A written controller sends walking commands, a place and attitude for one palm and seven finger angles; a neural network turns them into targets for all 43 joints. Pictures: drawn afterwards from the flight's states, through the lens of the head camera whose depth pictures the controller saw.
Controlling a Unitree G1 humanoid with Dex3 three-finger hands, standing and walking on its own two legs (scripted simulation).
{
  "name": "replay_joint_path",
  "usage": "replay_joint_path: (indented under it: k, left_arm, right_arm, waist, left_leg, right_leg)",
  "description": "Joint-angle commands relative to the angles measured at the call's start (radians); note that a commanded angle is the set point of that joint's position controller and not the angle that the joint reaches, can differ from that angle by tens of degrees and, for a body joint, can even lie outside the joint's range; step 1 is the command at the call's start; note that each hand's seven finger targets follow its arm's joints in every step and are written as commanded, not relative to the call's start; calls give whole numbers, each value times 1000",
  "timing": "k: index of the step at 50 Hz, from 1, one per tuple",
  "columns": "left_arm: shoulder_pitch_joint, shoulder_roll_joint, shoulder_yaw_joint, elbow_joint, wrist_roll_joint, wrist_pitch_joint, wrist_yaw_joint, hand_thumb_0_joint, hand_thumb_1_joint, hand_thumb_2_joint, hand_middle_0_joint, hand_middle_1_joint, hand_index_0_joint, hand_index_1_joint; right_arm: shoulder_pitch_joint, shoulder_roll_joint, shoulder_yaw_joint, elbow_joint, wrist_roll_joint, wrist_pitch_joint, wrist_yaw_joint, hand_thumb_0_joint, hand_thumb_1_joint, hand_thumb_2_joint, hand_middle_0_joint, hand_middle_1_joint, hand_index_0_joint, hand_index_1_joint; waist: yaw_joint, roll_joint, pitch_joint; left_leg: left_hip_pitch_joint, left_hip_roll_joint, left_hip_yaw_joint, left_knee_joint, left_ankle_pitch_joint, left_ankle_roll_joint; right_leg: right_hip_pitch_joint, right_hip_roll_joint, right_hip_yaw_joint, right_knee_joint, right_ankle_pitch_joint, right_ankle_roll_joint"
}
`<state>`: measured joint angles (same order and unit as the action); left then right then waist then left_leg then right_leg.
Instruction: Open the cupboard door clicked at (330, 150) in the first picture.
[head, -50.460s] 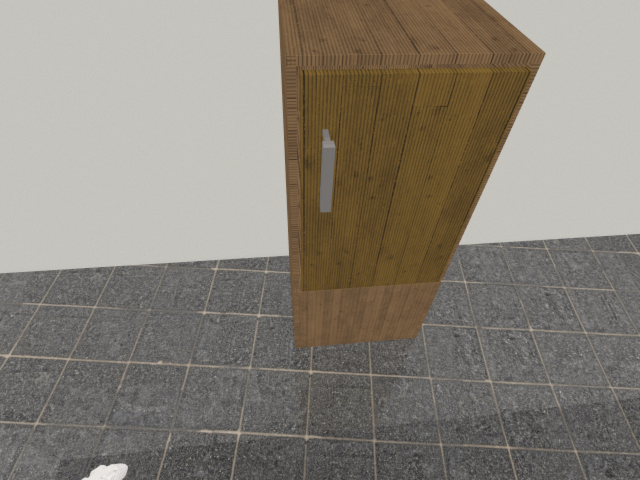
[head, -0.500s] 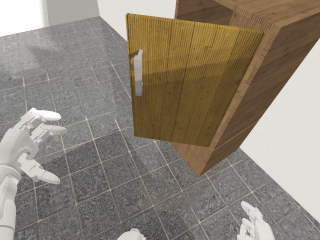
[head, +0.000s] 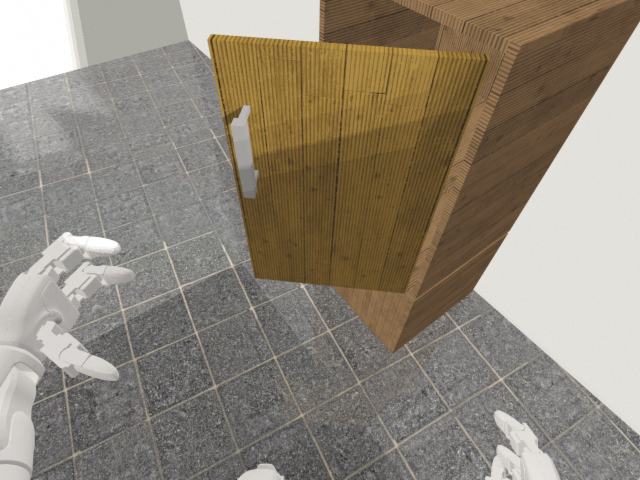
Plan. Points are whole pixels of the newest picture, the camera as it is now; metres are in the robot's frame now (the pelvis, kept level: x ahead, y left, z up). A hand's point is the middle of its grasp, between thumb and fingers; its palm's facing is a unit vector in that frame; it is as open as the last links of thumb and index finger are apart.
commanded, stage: move the hooked fingers beside the handle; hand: left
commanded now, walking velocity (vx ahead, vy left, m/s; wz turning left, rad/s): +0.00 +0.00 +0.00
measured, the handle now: (247, 153) +0.59 +0.15 +0.06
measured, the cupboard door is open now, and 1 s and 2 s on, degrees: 47 47 47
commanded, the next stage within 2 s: none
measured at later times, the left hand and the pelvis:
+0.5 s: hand (141, 259) +0.36 +0.24 +0.08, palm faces -0.08 -1.00 -0.01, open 14.0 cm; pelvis +0.00 -0.01 +0.00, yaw -1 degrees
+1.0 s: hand (169, 216) +0.43 +0.23 +0.07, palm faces -0.08 -1.00 +0.00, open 14.0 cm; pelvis +0.00 +0.02 -0.01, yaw -2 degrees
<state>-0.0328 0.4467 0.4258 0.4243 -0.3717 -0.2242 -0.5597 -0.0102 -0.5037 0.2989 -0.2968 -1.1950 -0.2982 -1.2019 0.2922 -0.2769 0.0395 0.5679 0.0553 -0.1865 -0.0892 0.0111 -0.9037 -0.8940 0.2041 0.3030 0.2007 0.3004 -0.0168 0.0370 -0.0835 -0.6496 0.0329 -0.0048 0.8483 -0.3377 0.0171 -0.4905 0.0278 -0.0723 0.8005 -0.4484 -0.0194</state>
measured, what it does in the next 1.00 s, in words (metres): stands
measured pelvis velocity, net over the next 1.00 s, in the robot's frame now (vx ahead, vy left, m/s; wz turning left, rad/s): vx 0.00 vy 0.02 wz -0.03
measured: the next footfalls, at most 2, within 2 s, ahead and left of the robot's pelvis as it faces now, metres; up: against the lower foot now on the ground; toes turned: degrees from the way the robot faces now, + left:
none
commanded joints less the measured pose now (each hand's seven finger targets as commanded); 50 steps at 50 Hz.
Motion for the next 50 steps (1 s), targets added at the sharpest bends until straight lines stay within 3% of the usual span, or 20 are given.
replay_joint_path:
  k: [1, 4, 9, 16, 17, 18, 22, 23, 27, 29, 33, 37, 42, 44, 47, 50]
  left_arm:
    - [-214, 268, 89, -199, -26, -67, 1, 0, -500, 300, -300, -1200, -300, -1200]
    - [-212, 270, 93, -189, -30, -75, 3, 0, -500, 300, -300, -1200, -300, -1200]
    - [-351, 301, 103, -86, -17, -85, 6, 0, -500, 300, -300, -1200, -300, -1200]
    - [-540, 278, 23, -18, 19, -103, -5, 0, -500, 300, -300, -1200, -300, -1200]
    - [-545, 303, 44, 0, 18, -103, 0, 0, -500, 300, -300, -1200, -300, -1200]
    - [-550, 288, 31, 15, 23, -102, 1, 0, -500, 300, -300, -1200, -300, -1200]
    - [-512, 330, 84, 49, 26, -101, 27, 0, -500, 300, -300, -1200, -300, -1200]
    - [-520, 312, 69, 42, 32, -99, 31, 0, -500, 300, -300, -1200, -300, -1200]
    - [-529, 358, 116, 105, 39, -93, 52, 0, -500, 300, -300, -1200, -300, -1200]
    - [-600, 356, 96, 137, 55, -95, 52, 0, -500, 300, -300, -1200, -300, -1200]
    - [-694, 302, 37, 107, 63, -135, 47, 0, -500, 300, -300, -1200, -300, -1200]
    - [-832, 261, -27, 139, 78, -151, 51, 0, -500, 300, -300, -1200, -300, -1200]
    - [-843, 309, 16, 236, 103, -130, 87, 0, -500, 300, -300, -1200, -300, -1200]
    - [-922, 293, -12, 243, 123, -130, 108, 0, -500, 300, -300, -1200, -300, -1200]
    - [-956, 314, 5, 273, 141, -144, 144, 0, -500, 300, -300, -1200, -300, -1200]
    - [-1006, 313, -2, 310, 160, -160, 164, 0, -500, 300, -300, -1200, -300, -1200]
  right_arm:
    - [-36, -148, -67, -145, 7, -49, -10, 0, -900, -900, 200, 300, 200, 300]
    - [-34, -147, -66, -143, 7, -47, -8, 0, -900, -900, 200, 300, 200, 300]
    - [-23, -154, -63, -114, 6, -33, -16, 0, -900, -900, 200, 300, 200, 300]
    - [-15, -153, -64, -94, 9, -22, -22, 0, -900, -900, 200, 300, 200, 300]
    - [-6, -158, -67, -89, 8, -18, -22, 0, -900, -900, 200, 300, 200, 300]
    - [-5, -156, -66, -91, 10, -14, -20, 0, -900, -900, 200, 300, 200, 300]
    - [11, -161, -71, -97, 5, 3, -9, 0, -900, -900, 200, 300, 200, 300]
    - [11, -157, -71, -104, 6, 8, -4, 0, -900, -900, 200, 300, 200, 300]
    - [27, -163, -73, -108, 2, 34, 4, 0, -900, -900, 200, 300, 200, 300]
    - [39, -166, -73, -102, 4, 48, 4, 0, -900, -900, 200, 300, 200, 300]
    - [57, -161, -80, -93, 1, 57, 7, 0, -900, -900, 200, 300, 200, 300]
    - [80, -167, -82, -58, -1, 69, 5, 0, -900, -900, 200, 300, 200, 300]
    - [102, -177, -83, -45, -7, 93, 9, 0, -900, -900, 200, 300, 200, 300]
    - [105, -173, -82, -43, -9, 103, 15, 0, -900, -900, 200, 300, 200, 300]
    - [120, -176, -80, -44, -16, 118, 21, 0, -900, -900, 200, 300, 200, 300]
    - [132, -177, -80, -39, -20, 132, 29, 0, -900, -900, 200, 300, 200, 300]
  waist:
    - [1, 54, -214]
    - [-1, 21, -214]
    - [-21, 0, -182]
    - [-36, 57, -244]
    - [-28, 37, -253]
    - [-33, 38, -257]
    - [3, 29, -294]
    - [-5, 29, -307]
    - [2, -5, -267]
    - [-26, -9, -253]
    - [-40, 70, -319]
    - [-77, 82, -320]
    - [-56, 70, -347]
    - [-73, 88, -343]
    - [-68, 82, -351]
    - [-80, 101, -361]
  left_leg:
    - [266, -33, -16, -102, 171, 24]
    - [257, -35, -12, -91, 188, 27]
    - [208, -35, -9, -70, 157, 26]
    - [241, -35, -13, -62, 154, 31]
    - [236, -30, -16, -58, 160, 29]
    - [241, -31, -15, -62, 164, 31]
    - [242, -32, -17, -67, 216, 28]
    - [247, -30, -11, -68, 227, 29]
    - [198, -30, -8, -69, 219, 28]
    - [189, -26, -4, -70, 197, 29]
    - [277, -22, -17, -55, 243, 26]
    - [322, -12, -48, -44, 239, 22]
    - [323, -9, -63, -47, 255, 17]
    - [332, -3, -69, -51, 240, 13]
    - [339, 2, -85, -47, 258, 8]
    - [347, 7, -88, -42, 260, 4]
  right_leg:
    - [-50, 12, 52, -138, 250, 6]
    - [-37, 9, 66, -138, 285, 12]
    - [-56, 0, 90, -136, 265, 19]
    - [-84, -3, 88, -123, 247, 12]
    - [-67, -1, 91, -118, 247, 8]
    - [-78, 1, 87, -118, 255, 10]
    - [-32, 3, 72, -95, 313, 1]
    - [-38, 4, 71, -92, 335, 7]
    - [-31, 8, 69, -89, 336, 6]
    - [-62, 10, 68, -90, 320, 12]
    - [-108, 18, 56, -75, 323, 0]
    - [-193, 23, 38, -64, 265, -8]
    - [-201, 19, 31, -54, 255, -12]
    - [-235, 17, 25, -51, 232, -8]
    - [-249, 22, 20, -38, 221, -15]
    - [-271, 22, 21, -32, 218, -12]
